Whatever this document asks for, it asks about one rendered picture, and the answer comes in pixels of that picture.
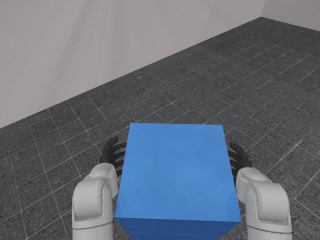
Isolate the carton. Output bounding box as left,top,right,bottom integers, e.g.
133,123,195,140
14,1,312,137
114,123,242,240

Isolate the left robot forearm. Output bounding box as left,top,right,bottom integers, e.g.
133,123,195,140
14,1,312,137
72,162,119,240

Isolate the left robot hand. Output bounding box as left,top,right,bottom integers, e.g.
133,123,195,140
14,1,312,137
100,136,127,177

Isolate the right robot hand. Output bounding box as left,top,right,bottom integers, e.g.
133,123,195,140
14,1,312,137
227,142,252,186

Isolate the right robot forearm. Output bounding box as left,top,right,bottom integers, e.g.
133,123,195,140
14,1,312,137
236,167,292,240

